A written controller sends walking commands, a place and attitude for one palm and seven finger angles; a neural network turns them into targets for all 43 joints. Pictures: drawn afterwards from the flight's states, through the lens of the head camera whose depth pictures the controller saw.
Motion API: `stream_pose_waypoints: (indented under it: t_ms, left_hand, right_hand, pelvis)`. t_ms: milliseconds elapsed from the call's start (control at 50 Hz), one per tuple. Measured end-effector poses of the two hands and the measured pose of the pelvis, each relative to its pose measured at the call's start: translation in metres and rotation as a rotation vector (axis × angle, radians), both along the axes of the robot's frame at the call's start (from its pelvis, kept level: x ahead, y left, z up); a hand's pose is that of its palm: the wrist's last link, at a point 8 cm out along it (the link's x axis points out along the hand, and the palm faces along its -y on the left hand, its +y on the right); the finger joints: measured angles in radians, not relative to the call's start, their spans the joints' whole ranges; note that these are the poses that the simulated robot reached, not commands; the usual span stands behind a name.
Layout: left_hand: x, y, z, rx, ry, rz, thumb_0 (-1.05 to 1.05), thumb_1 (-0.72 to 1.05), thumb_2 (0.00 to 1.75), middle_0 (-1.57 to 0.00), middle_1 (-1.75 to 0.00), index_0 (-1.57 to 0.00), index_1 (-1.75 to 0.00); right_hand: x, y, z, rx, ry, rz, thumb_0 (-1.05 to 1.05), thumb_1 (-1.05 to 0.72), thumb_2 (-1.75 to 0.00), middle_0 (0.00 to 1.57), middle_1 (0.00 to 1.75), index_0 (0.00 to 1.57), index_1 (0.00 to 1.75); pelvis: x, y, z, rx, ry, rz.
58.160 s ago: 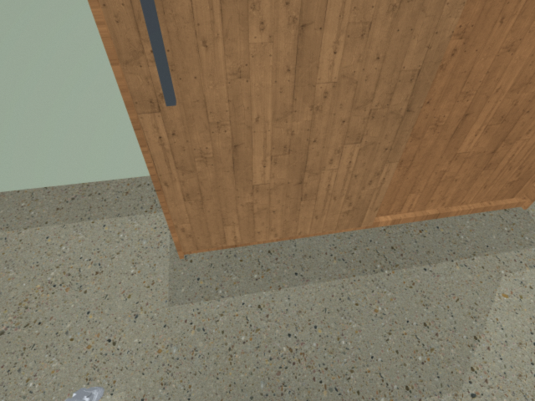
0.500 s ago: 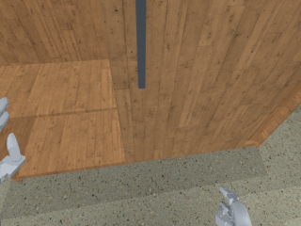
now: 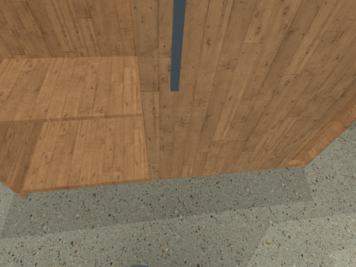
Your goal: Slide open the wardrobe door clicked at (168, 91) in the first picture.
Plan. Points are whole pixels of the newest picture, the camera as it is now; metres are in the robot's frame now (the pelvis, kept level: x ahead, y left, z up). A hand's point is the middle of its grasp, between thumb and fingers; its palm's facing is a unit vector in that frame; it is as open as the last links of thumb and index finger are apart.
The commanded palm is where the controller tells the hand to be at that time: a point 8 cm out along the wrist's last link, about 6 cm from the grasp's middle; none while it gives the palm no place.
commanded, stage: let the arm hang, fingers relaxed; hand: left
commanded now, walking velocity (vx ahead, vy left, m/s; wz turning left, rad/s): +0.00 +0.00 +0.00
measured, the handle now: (176, 33) +0.62 +0.05 +0.19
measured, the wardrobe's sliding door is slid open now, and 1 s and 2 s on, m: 0.70 0.70 0.70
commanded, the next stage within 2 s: look to check the result in 0.68 s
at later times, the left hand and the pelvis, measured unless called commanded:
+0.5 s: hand out of the picture +0.02 +0.17 -0.17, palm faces +0.00 -0.98 -0.18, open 7.4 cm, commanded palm none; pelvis +0.01 +0.00 +0.00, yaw -1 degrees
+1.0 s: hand out of the picture +0.03 +0.17 -0.17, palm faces +0.01 -0.98 -0.20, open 7.4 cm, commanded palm none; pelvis +0.02 -0.01 +0.01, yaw -1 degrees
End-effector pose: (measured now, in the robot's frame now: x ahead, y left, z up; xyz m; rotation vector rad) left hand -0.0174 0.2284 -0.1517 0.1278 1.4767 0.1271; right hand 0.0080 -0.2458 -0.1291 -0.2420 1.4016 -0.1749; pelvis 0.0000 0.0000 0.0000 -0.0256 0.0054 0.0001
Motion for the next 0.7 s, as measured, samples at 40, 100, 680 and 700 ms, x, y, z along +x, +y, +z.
stream_pose_waypoints:
  t_ms: [40, 100, 680, 700]
  left_hand:
    - [-0.020, 0.003, 0.004, 0.010, 0.054, 0.015, 0.00, 0.97, 0.89, -0.21, -0.30, -0.20, -0.30]
    - [-0.040, 0.007, 0.010, 0.030, 0.110, 0.028, 0.00, 0.94, 0.89, -0.20, -0.30, -0.20, -0.30]
    - [0.054, -0.004, 0.010, 0.033, -0.104, -0.020, 0.00, 0.92, 0.89, -0.20, -0.30, -0.20, -0.30]
    - [0.054, -0.004, 0.011, 0.034, -0.102, -0.020, 0.00, 0.92, 0.89, -0.20, -0.30, -0.20, -0.30]
  right_hand:
    - [-0.012, 0.008, -0.003, 0.019, 0.037, -0.015, 0.01, -0.91, -0.90, 0.20, 0.30, 0.20, 0.30]
    - [-0.022, 0.019, -0.008, 0.049, 0.063, -0.035, 0.01, -0.91, -0.90, 0.20, 0.30, 0.20, 0.30]
    - [0.009, 0.019, -0.012, 0.066, -0.017, -0.062, 0.01, -0.92, -0.90, 0.20, 0.30, 0.20, 0.30]
    - [0.010, 0.018, -0.012, 0.066, -0.018, -0.060, 0.01, -0.92, -0.90, 0.20, 0.30, 0.20, 0.30]
  pelvis:
    - [0.000, 0.001, 0.001, -0.001, 0.001, 0.000]
    - [0.000, 0.003, 0.002, 0.000, -0.001, -0.002]
    - [0.014, -0.001, 0.005, 0.017, -0.011, -0.015]
    - [0.015, -0.001, 0.005, 0.017, -0.011, -0.015]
